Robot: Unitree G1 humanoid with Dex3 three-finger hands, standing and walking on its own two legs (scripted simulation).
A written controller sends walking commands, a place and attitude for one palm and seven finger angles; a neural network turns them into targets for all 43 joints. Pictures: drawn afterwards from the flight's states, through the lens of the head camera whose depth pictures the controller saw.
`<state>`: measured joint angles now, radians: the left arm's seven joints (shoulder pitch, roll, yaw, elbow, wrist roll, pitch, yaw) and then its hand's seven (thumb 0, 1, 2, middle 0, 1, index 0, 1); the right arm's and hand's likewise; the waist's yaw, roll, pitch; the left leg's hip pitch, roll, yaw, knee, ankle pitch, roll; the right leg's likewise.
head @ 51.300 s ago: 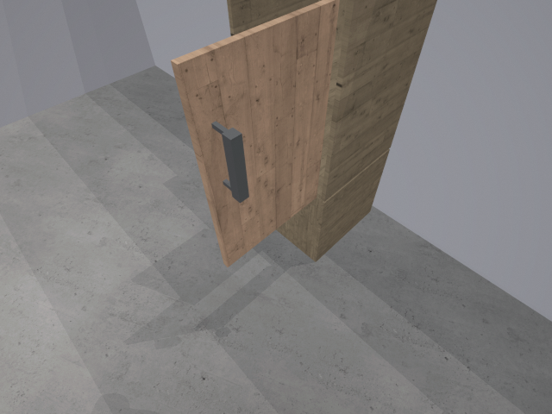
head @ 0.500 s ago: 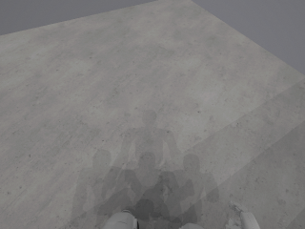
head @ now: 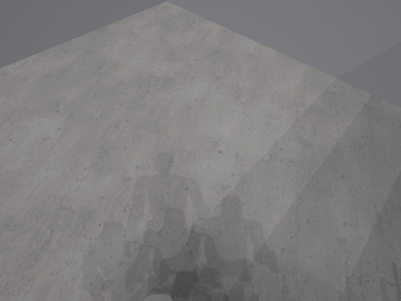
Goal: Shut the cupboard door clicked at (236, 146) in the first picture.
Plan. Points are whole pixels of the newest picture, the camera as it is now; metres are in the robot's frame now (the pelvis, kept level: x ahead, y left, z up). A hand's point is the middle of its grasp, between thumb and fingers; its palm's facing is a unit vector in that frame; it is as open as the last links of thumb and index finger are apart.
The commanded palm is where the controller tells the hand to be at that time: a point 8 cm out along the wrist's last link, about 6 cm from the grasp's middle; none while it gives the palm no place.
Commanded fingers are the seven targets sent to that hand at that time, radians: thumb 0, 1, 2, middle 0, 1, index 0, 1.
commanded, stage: turn to face it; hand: left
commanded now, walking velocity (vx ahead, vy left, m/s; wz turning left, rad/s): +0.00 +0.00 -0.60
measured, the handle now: out of the picture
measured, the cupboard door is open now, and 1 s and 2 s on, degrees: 24 24 24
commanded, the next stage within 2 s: none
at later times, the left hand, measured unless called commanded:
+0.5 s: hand (146, 259) +0.22 +0.15 -0.15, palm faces -0.32 -0.90 -0.29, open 7.4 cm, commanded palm none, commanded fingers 0.00 0.90 0.90 -0.20 -0.30 -0.20 -0.30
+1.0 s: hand (156, 247) +0.25 +0.13 -0.16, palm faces -0.55 -0.81 -0.20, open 7.4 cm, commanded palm none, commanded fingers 0.00 0.90 0.90 -0.20 -0.30 -0.20 -0.30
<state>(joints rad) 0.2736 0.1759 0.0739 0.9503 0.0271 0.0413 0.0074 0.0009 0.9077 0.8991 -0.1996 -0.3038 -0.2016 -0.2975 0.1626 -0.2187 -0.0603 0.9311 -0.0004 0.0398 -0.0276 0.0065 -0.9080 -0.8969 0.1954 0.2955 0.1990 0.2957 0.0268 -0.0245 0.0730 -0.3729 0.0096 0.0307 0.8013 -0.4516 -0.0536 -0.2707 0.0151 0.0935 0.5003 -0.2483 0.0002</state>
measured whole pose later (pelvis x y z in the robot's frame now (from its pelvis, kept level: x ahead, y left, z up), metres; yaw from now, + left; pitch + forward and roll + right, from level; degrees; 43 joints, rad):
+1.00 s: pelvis +0.05 +0.01 +0.00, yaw -36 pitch +0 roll -3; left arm 0.16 0.27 0.09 0.88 0.01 0.09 -0.05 0.00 0.91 0.90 -0.19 -0.30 -0.20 -0.30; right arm 0.23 -0.22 -0.02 0.86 -0.03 0.02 -0.02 0.00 -0.90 -0.90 0.20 0.30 0.20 0.30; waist 0.00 0.00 0.10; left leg -0.24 0.15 0.14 0.53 -0.28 -0.02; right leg -0.41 -0.01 -0.06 0.90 -0.48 0.05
